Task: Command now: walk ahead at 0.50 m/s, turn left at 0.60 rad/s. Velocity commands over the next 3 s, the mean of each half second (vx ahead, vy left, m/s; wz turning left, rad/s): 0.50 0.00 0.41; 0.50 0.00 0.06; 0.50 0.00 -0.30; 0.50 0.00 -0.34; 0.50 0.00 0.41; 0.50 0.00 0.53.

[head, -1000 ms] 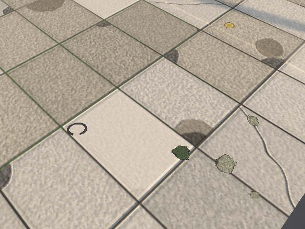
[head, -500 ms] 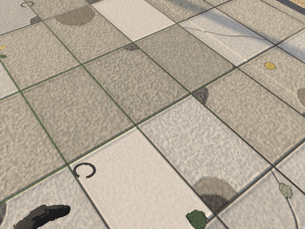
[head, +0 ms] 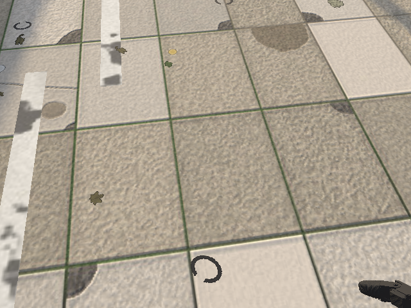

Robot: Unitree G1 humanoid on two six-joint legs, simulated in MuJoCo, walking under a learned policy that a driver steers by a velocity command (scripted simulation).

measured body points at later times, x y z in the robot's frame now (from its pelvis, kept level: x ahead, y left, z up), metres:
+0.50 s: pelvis +0.29 +0.03 +0.01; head +0.32 +0.05 +0.46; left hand +0.46 +0.30 -0.08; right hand +0.38 -0.25 -0.10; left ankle +0.16 +0.10 -0.73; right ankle +0.49 -0.07 -0.70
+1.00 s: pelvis +0.57 +0.06 +0.01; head +0.60 +0.07 +0.46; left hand +0.52 +0.34 -0.11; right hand +0.84 -0.12 -0.07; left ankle +0.72 +0.25 -0.69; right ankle +0.49 -0.06 -0.73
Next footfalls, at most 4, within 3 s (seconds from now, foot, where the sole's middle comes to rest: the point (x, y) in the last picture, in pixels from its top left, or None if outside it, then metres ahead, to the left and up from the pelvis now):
0.04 left None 0.20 0.11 -0.76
0.56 right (247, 282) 0.53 -0.05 -0.76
1.10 left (166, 209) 0.77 0.24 -0.76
1.64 right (233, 149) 1.07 0.02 -0.76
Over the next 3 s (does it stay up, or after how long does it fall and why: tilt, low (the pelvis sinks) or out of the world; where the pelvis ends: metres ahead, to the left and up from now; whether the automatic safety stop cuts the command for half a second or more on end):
stays up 1.69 0.12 0.02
